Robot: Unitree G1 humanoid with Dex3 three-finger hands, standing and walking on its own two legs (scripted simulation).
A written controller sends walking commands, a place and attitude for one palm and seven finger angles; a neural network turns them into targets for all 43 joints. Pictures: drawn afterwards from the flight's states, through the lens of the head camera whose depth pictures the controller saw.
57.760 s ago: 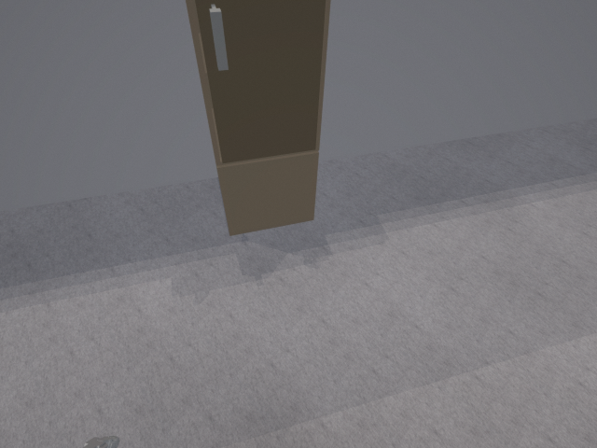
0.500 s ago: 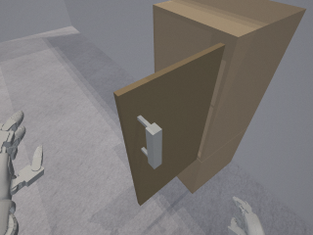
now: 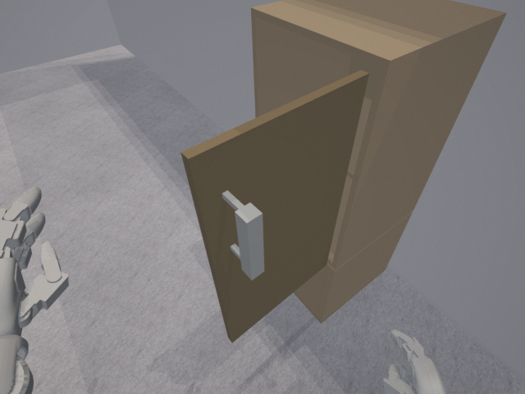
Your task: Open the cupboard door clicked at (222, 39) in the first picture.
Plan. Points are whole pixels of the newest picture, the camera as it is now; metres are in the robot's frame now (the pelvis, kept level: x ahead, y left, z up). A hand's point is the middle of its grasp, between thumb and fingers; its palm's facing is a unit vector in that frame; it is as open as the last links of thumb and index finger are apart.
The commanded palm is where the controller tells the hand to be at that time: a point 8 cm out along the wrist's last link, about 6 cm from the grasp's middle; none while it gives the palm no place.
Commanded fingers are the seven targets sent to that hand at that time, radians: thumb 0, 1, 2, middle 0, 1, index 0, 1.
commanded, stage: step back with the hand held close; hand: left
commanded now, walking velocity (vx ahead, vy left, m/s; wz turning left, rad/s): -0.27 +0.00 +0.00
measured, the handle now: (241, 235) +0.33 +0.08 +0.09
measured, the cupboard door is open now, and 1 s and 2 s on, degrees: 93 93 93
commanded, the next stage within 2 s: stop stepping back and stand still in 1.02 s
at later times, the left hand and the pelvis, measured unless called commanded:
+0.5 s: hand (18, 328) +0.13 +0.28 +0.15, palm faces +0.38 -0.78 -0.50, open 7.4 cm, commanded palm +0.07 +0.32 +0.17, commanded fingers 0.00 0.90 0.90 -0.20 -0.30 -0.20 -0.30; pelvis -0.07 +0.02 -0.01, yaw -1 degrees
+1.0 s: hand out of the picture +0.03 +0.30 +0.16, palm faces +0.48 -0.74 -0.46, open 7.4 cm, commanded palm -0.05 +0.34 +0.17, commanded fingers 0.00 0.90 0.90 -0.20 -0.30 -0.20 -0.30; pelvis -0.17 +0.03 -0.03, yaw +3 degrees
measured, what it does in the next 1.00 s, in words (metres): walks backwards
